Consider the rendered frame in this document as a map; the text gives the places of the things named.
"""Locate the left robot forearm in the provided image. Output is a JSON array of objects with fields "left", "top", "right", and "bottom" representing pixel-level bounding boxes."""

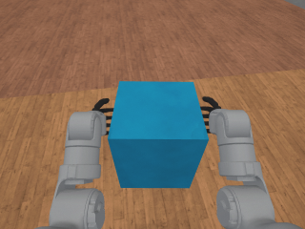
[{"left": 49, "top": 111, "right": 107, "bottom": 225}]

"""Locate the robot right hand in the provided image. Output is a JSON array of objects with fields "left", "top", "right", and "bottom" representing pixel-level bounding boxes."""
[{"left": 200, "top": 96, "right": 221, "bottom": 134}]

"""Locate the robot left hand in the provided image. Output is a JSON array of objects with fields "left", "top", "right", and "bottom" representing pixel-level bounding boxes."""
[{"left": 92, "top": 98, "right": 113, "bottom": 135}]

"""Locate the carton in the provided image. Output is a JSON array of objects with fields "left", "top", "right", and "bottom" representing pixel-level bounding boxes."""
[{"left": 108, "top": 81, "right": 209, "bottom": 188}]

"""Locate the left robot upper arm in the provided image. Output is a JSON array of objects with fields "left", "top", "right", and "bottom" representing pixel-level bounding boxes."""
[{"left": 34, "top": 188, "right": 105, "bottom": 229}]

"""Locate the right robot upper arm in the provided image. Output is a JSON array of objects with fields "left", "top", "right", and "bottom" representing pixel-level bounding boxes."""
[{"left": 216, "top": 185, "right": 303, "bottom": 229}]

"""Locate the right robot forearm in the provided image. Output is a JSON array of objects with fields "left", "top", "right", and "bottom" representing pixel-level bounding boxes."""
[{"left": 209, "top": 109, "right": 275, "bottom": 219}]

